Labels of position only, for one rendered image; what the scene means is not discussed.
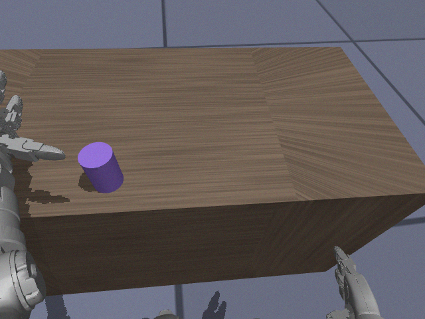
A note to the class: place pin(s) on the left robot hand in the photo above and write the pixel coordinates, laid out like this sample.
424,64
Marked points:
12,145

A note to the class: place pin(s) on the right robot hand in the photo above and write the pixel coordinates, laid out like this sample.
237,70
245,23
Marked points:
353,288

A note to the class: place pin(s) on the left robot arm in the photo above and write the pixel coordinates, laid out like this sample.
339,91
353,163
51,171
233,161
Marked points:
22,285

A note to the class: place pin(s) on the can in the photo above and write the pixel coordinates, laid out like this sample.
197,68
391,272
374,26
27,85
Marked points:
100,165

